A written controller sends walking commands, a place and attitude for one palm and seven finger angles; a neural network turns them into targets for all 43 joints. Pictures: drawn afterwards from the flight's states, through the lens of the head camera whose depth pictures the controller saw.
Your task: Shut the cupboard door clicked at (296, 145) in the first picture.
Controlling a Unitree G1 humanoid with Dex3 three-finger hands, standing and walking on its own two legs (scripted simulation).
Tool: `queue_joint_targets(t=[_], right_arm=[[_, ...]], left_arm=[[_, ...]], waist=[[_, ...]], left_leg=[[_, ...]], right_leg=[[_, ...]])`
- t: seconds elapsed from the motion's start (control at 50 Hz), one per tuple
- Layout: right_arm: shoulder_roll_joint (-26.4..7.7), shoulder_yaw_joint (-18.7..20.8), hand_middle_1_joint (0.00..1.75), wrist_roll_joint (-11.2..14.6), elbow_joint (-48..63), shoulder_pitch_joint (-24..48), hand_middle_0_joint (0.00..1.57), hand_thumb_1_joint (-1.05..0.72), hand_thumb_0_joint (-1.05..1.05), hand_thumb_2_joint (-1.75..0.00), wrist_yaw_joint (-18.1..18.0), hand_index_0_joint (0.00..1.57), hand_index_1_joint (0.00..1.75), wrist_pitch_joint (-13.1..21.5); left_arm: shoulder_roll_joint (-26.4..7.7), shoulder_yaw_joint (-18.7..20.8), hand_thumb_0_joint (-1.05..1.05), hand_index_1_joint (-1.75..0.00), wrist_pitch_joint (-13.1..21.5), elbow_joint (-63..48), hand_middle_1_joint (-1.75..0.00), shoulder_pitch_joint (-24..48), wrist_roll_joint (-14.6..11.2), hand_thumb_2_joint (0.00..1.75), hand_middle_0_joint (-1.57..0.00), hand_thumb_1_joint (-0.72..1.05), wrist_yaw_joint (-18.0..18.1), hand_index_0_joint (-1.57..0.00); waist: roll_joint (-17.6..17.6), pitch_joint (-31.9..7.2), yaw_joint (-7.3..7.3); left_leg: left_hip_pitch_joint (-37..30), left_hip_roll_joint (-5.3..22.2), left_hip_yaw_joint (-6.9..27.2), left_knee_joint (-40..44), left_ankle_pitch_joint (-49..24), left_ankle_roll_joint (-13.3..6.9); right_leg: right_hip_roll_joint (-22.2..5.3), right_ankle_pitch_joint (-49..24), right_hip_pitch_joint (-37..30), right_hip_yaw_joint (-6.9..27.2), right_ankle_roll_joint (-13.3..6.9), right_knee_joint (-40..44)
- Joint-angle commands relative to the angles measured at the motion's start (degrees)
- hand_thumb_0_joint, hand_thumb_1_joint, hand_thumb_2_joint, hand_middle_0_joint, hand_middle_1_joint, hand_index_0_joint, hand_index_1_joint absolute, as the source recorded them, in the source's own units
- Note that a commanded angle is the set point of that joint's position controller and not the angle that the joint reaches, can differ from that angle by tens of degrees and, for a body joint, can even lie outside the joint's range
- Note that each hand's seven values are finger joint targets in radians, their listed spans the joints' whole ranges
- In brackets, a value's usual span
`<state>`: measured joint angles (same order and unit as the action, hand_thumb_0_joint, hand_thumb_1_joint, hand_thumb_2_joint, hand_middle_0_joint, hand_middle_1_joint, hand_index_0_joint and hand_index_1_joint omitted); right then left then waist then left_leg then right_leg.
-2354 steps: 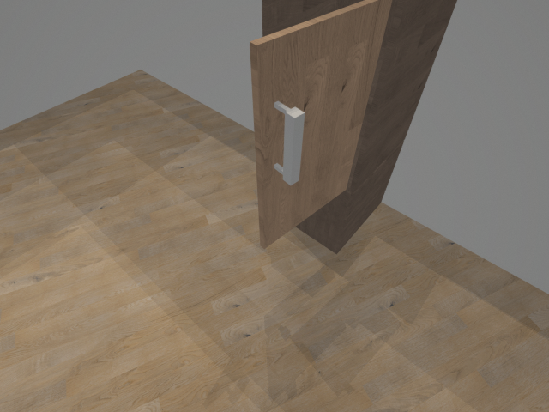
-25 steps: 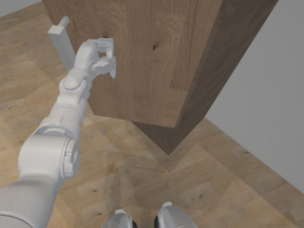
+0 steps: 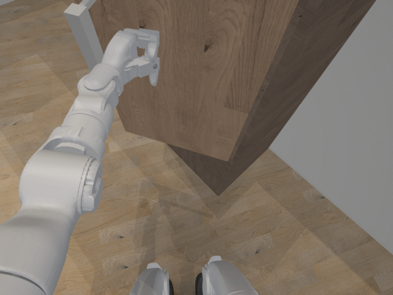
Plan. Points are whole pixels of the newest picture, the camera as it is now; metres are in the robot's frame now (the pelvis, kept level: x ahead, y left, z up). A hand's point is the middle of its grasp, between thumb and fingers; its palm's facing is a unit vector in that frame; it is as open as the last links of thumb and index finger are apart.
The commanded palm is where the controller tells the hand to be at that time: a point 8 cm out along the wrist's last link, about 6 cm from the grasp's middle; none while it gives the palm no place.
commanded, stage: pull the fist back off the door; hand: left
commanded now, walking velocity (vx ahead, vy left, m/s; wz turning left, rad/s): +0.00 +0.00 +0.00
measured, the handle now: (98, 46) +0.59 +0.13 +0.11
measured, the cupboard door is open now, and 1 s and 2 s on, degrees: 30 24 24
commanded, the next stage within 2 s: draw the hand back to the body in 0.94 s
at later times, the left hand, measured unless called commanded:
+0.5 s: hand (173, 64) +0.53 -0.01 +0.11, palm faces +0.02 -1.00 -0.03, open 3.2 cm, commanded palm +0.49 +0.05 +0.12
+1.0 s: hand (173, 91) +0.45 -0.01 +0.13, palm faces -0.06 -1.00 -0.04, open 3.1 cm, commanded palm +0.44 +0.06 +0.12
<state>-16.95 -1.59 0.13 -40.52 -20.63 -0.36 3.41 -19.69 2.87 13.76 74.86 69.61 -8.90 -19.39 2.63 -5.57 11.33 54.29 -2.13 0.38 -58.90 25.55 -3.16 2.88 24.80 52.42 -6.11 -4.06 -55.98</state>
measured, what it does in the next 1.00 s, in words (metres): stands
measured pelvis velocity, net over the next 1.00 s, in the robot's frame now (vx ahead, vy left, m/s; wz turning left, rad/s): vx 0.01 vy -0.01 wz -0.03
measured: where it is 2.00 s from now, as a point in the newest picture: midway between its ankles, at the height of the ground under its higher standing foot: outside the picture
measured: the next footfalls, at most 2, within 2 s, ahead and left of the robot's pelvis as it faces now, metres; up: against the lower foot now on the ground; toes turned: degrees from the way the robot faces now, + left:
none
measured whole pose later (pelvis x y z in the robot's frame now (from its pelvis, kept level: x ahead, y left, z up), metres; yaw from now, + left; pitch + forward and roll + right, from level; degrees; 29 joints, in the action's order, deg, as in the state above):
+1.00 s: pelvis +0.01 -0.01 +0.02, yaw -1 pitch +13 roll +0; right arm -14.3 0.8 -1.4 -36.9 -15.5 4.0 0.4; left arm -0.4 -1.1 23.6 51.6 40.4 -0.8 14.5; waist 1.9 -7.5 5.4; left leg 39.4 -2.0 -1.9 -50.5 24.4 -2.7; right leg 3.3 24.0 39.4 -3.0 -4.0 -50.0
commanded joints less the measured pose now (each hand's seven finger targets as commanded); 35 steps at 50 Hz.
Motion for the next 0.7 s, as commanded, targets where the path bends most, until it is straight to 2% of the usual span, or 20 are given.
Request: queue_joint_targets(t=[0.0, 0.04, 0.06, 0.08, 0.12, 0.16, 0.2, 0.22, 0.26, 0.3, 0.32, 0.38, 0.44, 0.48, 0.5, 0.54, 0.58, 0.6, 0.64, 0.68], right_arm=[[-9.7, 3.5, 0.3, -0.1, 0.8, -10.4, 0.2, -0.9, 0.0, -0.9, -1.4, 0.2, 0.3, 2.0], [-9.7, 3.5, 0.3, -0.2, 0.1, -9.8, 0.2, -0.9, 0.0, -0.9, -1.5, 0.2, 0.3, 2.5], [-7.6, 3.3, 0.3, -0.3, 1.2, -11.6, 0.2, -0.9, 0.0, -0.9, -0.5, 0.2, 0.3, 3.1], [-7.6, 3.2, 0.3, -0.9, 1.3, -11.9, 0.2, -0.9, 0.0, -0.9, 0.7, 0.2, 0.3, 3.2], [-7.4, 3.8, 0.3, -2.2, 1.7, -12.7, 0.2, -0.9, 0.0, -0.9, 2.5, 0.2, 0.3, 3.2], [-7.1, 4.3, 0.3, -3.7, 2.3, -13.4, 0.2, -0.9, 0.0, -0.9, 4.4, 0.2, 0.3, 2.7], [-6.7, 4.7, 0.3, -5.1, 3.0, -13.7, 0.2, -0.9, 0.0, -0.9, 6.2, 0.2, 0.3, 2.7], [-6.4, 5.0, 0.3, -5.6, 2.8, -13.9, 0.2, -0.9, 0.0, -0.9, 7.0, 0.2, 0.3, 2.2], [-6.9, 5.5, 0.3, -5.9, 2.9, -14.9, 0.2, -0.9, 0.0, -0.9, 7.9, 0.2, 0.3, 1.0], [-7.2, 5.7, 0.3, -5.4, 3.7, -15.6, 0.2, -0.9, 0.0, -0.9, 7.7, 0.2, 0.3, -0.3], [-7.2, 5.8, 0.3, -4.8, 4.2, -15.1, 0.2, -0.9, 0.0, -0.9, 7.4, 0.2, 0.3, -1.0], [-6.9, 5.4, 0.3, -3.1, 6.5, -13.8, 0.2, -0.9, 0.0, -0.9, 6.2, 0.2, 0.3, -2.7], [-6.3, 4.9, 0.3, -2.3, 7.5, -12.6, 0.2, -0.9, 0.0, -0.9, 5.0, 0.2, 0.3, -2.9], [-5.8, 4.7, 0.3, -2.3, 7.7, -11.9, 0.2, -0.9, 0.0, -0.9, 4.9, 0.2, 0.3, -2.5], [-5.6, 4.6, 0.3, -2.4, 7.7, -11.6, 0.2, -0.9, 0.0, -0.9, 5.0, 0.2, 0.3, -2.2], [-5.4, 4.8, 0.3, -2.6, 7.2, -11.4, 0.2, -0.9, 0.0, -0.9, 5.4, 0.2, 0.3, -2.1], [-5.3, 5.2, 0.3, -2.6, 7.2, -11.1, 0.2, -0.9, 0.0, -0.9, 5.9, 0.2, 0.3, -2.4], [-5.5, 5.4, 0.3, -2.4, 7.5, -11.0, 0.2, -0.9, 0.0, -0.9, 6.0, 0.2, 0.3, -2.7], [-5.3, 5.5, 0.3, -1.7, 8.0, -10.0, 0.2, -0.9, 0.0, -0.9, 6.0, 0.2, 0.3, -3.3], [-5.2, 5.9, 0.3, -1.1, 8.9, -8.7, 0.2, -0.9, 0.0, -0.9, 5.7, 0.2, 0.3, -3.6]], left_arm=[[1.2, -0.9, 0.0, -1.5, 3.6, -14.6, -1.5, 38.8, -0.6, 0.9, -1.3, 0.9, -1.6, -1.3], [1.3, -1.4, 0.0, -1.5, 3.2, -14.3, -1.5, 39.9, -0.3, 0.9, -1.3, 0.9, -2.0, -1.3], [-2.2, 11.0, 0.0, -1.5, 2.3, -13.1, -1.5, 40.0, -3.6, 0.9, -1.3, 0.9, 10.1, -1.3], [0.0, 9.5, 0.0, -1.5, 1.9, -11.0, -1.5, 37.0, -1.4, 0.9, -1.3, 0.9, 16.4, -1.3], [4.0, 9.7, 0.0, -1.5, 2.7, -12.3, -1.5, 35.6, 0.1, 0.9, -1.3, 0.9, 23.5, -1.3], [3.1, 12.4, 0.0, -1.5, 5.5, -14.5, -1.5, 33.3, 2.7, 0.9, -1.3, 0.9, 31.0, -1.3], [3.6, 12.0, 0.0, -1.5, 10.3, -18.1, -1.5, 32.4, 7.9, 0.9, -1.3, 0.9, 37.6, -1.3], [4.1, 9.9, 0.0, -1.5, 12.0, -18.9, -1.5, 31.0, 11.2, 0.9, -1.3, 0.9, 38.9, -1.3], [0.9, 9.2, 0.0, -1.5, 13.5, -18.0, -1.5, 28.6, 16.0, 0.9, -1.3, 0.9, 39.5, -1.3], [-1.5, 9.4, 0.0, -1.5, 13.5, -16.7, -1.5, 27.0, 17.3, 0.9, -1.3, 0.9, 38.0, -1.3], [-1.8, 9.4, 0.0, -1.5, 12.6, -16.0, -1.5, 25.4, 16.9, 0.9, -1.3, 0.9, 37.0, -1.3], [-2.5, 11.8, 0.0, -1.5, 9.1, -16.0, -1.5, 20.8, 11.7, 0.9, -1.3, 0.9, 34.1, -1.3], [-1.9, 14.2, 0.0, -1.5, 9.2, -20.0, -1.5, 17.6, 6.8, 0.9, -1.3, 0.9, 32.2, -1.3], [-0.3, 13.6, 0.0, -1.5, 11.2, -22.2, -1.5, 14.0, 6.1, 0.9, -1.3, 0.9, 31.7, -1.3], [0.1, 13.2, 0.0, -1.5, 12.9, -23.7, -1.5, 12.5, 6.5, 0.9, -1.3, 0.9, 31.6, -1.3], [1.3, 11.8, 0.0, -1.5, 14.7, -22.2, -1.5, 6.0, 8.3, 0.9, -1.3, 0.9, 31.3, -1.3], [3.6, 9.4, 0.0, -1.5, 15.0, -22.0, -1.5, 1.5, 9.9, 0.9, -1.3, 0.9, 30.8, -1.3], [3.4, 9.6, 0.0, -1.5, 14.6, -21.5, -1.5, -1.8, 10.3, 0.9, -1.3, 0.9, 30.5, -1.3], [7.4, 5.7, 0.0, -1.5, 12.6, -22.1, -1.5, -3.9, 9.6, 0.9, -1.3, 0.9, 29.4, -1.3], [10.6, 2.6, 0.0, -1.5, 11.3, -27.6, -1.5, -2.9, 7.8, 0.9, -1.3, 0.9, 28.6, -1.3]], waist=[[3.8, -27.4, 7.85], [4.0, -29.0, 7.93], [5.6, -29.3, 4.85], [5.2, -29.0, 5.35], [2.9, -30.4, 5.48], [3.1, -33.9, 3.53], [3.5, -36.9, 2.62], [3.9, -37.3, 2.71], [1.4, -35.9, 2.85], [-1.0, -35.0, 2.56], [-2.0, -34.3, 2.26], [-6.2, -32.1, 0.18], [-8.8, -30.6, -1.24], [-10.4, -28.1, -1.87], [-8.7, -27.6, -2.47], [-8.8, -24.5, -2.84], [-7.7, -22.9, -3.07], [-6.4, -23.0, -4.04], [-6.2, -20.9, -3.52], [-4.0, -21.9, -3.49]], left_leg=[[-27.4, 1.8, 6.7, 3.5, -19.4, -0.8], [-27.4, 1.9, 6.7, 2.9, -19.1, -0.6], [-22.2, 2.6, 6.9, 3.5, -15.7, 0.8], [-21.0, 2.8, 7.1, 4.2, -13.7, 1.2], [-21.3, 2.8, 7.5, 4.0, -15.2, 1.3], [-20.3, 2.3, 6.0, 3.0, -18.8, 1.7], [-20.6, 2.0, 5.6, 1.5, -22.8, 1.9], [-20.8, 2.0, 4.9, 1.2, -23.6, 1.9], [-17.7, 1.6, 3.4, 1.5, -21.6, 1.2], [-15.2, 0.8, 2.5, 3.0, -18.9, 0.6], [-14.4, 0.6, 1.6, 4.0, -16.9, 0.4], [-11.1, -0.1, 0.0, 7.4, -12.8, 0.2], [-10.8, -0.2, -0.7, 9.4, -12.5, 0.3], [-10.2, -0.2, -0.9, 10.3, -12.0, 0.4], [-11.5, -0.2, -1.0, 10.4, -12.8, 0.3], [-11.1, 0.0, -1.1, 9.9, -12.2, 0.3], [-11.5, -0.2, -1.4, 9.7, -11.3, 0.3], [-12.6, -0.4, -1.7, 10.1, -12.0, 0.3], [-14.9, -0.4, -2.1, 11.0, -12.3, 0.3], [-19.0, -0.3, -2.1, 11.6, -13.5, 0.3]], right_leg=[[0.0, -14.6, 0.5, 4.6, 2.2, 6.8], [0.0, -14.5, 0.7, 4.8, 2.3, 6.5], [-0.6, -12.7, -1.1, 6.0, 2.2, 7.1], [-0.7, -11.4, -1.3, 6.0, 2.6, 6.8], [-0.8, -12.6, -1.3, 5.5, 3.1, 6.1], [-0.8, -16.3, -4.6, 5.7, 3.1, 5.0], [-0.4, -19.6, -4.6, 5.3, 3.0, 3.0], [-0.4, -20.7, -4.8, 5.6, 3.2, 2.8], [-0.5, -22.1, -8.4, 6.6, 3.8, 3.5], [-0.8, -23.9, -13.8, 7.9, 4.5, 4.9], [-0.9, -24.1, -16.4, 8.8, 5.0, 6.5], [-1.2, -24.2, -25.8, 11.3, 5.6, 10.9], [-1.7, -26.8, -31.5, 12.9, 6.0, 13.4], [-2.1, -28.6, -32.9, 13.3, 6.3, 14.0], [-2.0, -29.3, -32.2, 12.8, 6.1, 13.4], [-2.5, -29.5, -30.0, 13.1, 6.7, 13.2], [-3.1, -28.7, -28.7, 13.9, 7.4, 13.6], [-3.0, -29.0, -29.0, 13.5, 7.2, 13.7], [-2.8, -27.8, -27.6, 12.7, 7.2, 15.1], [-2.6, -26.9, -27.1, 12.2, 7.0, 16.0]])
